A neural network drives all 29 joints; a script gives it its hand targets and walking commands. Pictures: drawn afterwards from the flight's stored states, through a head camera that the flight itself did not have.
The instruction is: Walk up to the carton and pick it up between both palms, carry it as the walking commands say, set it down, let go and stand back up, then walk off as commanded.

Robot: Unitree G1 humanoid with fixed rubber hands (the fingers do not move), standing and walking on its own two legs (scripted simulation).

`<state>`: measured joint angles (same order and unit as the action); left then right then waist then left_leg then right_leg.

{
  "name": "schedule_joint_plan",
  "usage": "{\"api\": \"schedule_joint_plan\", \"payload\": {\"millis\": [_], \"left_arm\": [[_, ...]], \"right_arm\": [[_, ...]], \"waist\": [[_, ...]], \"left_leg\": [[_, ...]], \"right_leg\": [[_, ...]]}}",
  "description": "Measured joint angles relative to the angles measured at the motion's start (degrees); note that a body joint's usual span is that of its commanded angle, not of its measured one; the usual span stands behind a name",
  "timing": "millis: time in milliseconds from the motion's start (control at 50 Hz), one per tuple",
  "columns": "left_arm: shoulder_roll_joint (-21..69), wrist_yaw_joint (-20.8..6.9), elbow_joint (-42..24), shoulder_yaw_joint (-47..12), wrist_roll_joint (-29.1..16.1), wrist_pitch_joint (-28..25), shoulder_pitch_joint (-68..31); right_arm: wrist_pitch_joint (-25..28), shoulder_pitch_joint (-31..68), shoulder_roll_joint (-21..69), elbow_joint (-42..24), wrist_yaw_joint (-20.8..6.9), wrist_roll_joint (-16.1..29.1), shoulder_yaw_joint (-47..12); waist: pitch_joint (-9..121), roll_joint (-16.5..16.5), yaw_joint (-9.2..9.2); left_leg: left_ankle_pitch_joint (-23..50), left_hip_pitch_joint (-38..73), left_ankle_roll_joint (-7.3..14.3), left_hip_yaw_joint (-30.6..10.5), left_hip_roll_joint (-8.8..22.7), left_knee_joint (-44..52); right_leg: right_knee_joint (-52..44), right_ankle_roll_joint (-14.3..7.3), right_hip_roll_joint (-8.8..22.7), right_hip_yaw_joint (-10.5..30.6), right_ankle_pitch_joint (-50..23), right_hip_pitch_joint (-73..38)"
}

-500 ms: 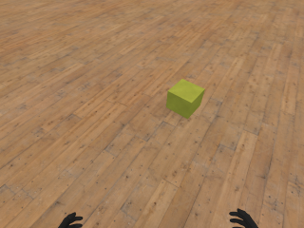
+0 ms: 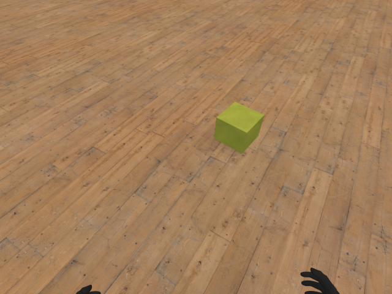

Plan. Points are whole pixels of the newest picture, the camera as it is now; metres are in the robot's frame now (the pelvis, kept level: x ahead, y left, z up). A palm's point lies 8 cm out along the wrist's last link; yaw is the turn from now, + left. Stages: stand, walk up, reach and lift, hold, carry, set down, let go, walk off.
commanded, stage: stand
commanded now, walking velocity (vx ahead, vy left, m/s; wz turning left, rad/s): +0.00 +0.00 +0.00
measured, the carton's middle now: (238, 127) +1.35 -0.29 -0.65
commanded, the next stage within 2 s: walk up in 1.62 s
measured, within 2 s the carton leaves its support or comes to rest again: neither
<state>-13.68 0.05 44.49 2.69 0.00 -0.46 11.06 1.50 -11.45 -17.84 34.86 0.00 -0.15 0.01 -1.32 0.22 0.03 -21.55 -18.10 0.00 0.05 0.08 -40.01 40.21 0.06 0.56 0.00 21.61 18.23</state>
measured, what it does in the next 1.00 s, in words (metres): stands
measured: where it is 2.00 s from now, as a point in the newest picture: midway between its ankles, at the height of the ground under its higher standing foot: outside the picture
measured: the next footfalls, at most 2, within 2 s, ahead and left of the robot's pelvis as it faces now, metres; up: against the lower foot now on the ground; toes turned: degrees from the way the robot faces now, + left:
none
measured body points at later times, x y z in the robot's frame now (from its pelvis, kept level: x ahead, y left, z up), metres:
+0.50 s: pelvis +0.00 +0.00 +0.00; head +0.01 +0.00 +0.45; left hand +0.11 +0.26 -0.12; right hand +0.16 -0.27 -0.08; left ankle +0.00 +0.12 -0.72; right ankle +0.00 -0.12 -0.72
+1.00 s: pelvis -0.01 +0.00 +0.00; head -0.01 +0.00 +0.45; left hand +0.09 +0.27 -0.12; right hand +0.14 -0.28 -0.08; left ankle +0.00 +0.12 -0.72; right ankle +0.00 -0.12 -0.72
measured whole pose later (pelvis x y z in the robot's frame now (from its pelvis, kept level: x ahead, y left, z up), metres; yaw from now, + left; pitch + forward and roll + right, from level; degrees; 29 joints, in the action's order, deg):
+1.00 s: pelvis -0.01 +0.00 +0.00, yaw +0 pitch -1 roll +0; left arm -14.6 -0.2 50.6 2.7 0.0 -0.7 11.1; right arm 1.7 -11.5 -18.9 38.0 0.0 -0.2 0.0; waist -1.3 0.2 0.0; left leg -20.5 -18.1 0.0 0.0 0.1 -40.0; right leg 40.2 0.1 0.6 0.0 20.6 18.2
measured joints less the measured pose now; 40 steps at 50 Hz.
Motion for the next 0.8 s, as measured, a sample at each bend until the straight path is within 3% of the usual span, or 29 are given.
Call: {"api": "schedule_joint_plan", "payload": {"millis": [800], "left_arm": [[-0.68, -0.27, 5.22, 0.01, 0.0, -0.27, 0.0]], "right_arm": [[0.23, 0.0, -0.96, 1.71, 0.0, 0.0, 0.0]], "waist": [[0.0, -0.02, 0.0]], "left_leg": [[0.62, 0.0, 0.0, 0.0, 0.0, 0.0]], "right_leg": [[0.0, 0.0, 0.01, 0.0, -0.64, 0.0]]}}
